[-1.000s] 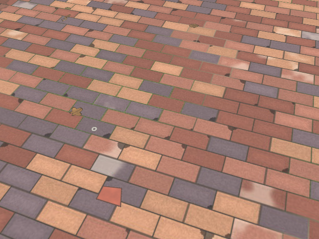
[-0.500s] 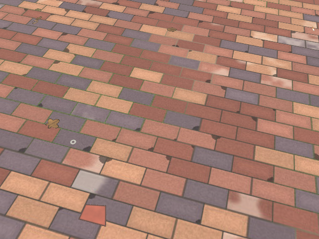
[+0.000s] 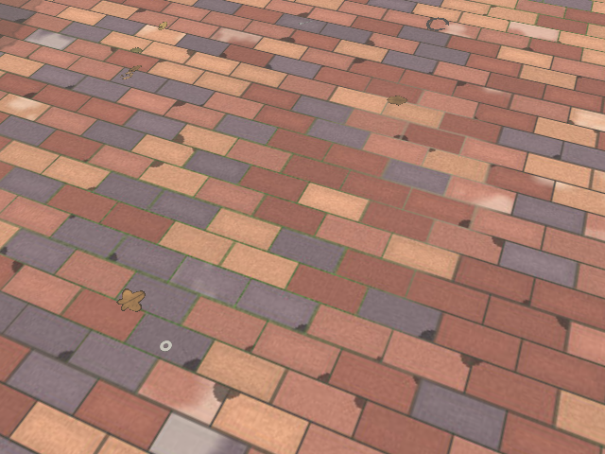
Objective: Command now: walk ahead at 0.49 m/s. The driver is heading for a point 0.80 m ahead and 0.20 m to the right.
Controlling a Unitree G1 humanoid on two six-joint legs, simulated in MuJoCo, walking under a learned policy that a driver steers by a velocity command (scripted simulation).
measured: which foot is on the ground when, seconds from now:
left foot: up 0.00-0.22, down 0.24-0.78, up 0.80-1.00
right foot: down 0.00-0.26, up 0.28-0.76, down 0.78-1.00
